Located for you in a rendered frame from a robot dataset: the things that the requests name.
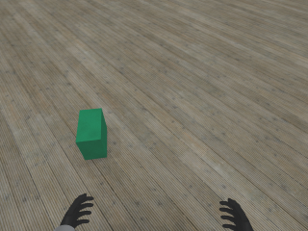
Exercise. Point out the carton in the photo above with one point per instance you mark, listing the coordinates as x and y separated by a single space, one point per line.
91 137

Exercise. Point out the left robot hand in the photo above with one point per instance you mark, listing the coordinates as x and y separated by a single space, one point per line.
72 214

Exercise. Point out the right robot hand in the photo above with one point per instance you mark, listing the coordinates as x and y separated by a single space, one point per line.
239 217

